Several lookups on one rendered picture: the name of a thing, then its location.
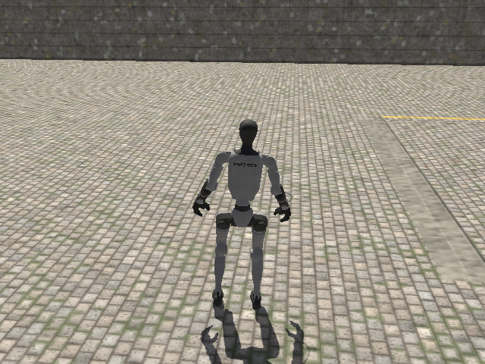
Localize robot foot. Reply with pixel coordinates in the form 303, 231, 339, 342
212, 289, 224, 306
250, 290, 261, 309

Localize left robot foot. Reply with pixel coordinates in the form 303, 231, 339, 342
212, 289, 224, 306

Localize robot right upper arm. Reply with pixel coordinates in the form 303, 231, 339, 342
262, 153, 282, 195

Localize right robot foot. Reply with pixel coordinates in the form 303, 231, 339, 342
250, 290, 261, 309

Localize left robot forearm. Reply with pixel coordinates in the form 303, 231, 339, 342
196, 179, 211, 204

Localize left robot hand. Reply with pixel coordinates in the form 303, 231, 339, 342
192, 200, 210, 217

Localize right robot hand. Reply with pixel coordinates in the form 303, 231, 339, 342
274, 207, 291, 222

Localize right robot forearm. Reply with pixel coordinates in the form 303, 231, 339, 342
275, 184, 289, 210

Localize robot left upper arm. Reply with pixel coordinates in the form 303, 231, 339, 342
205, 151, 231, 192

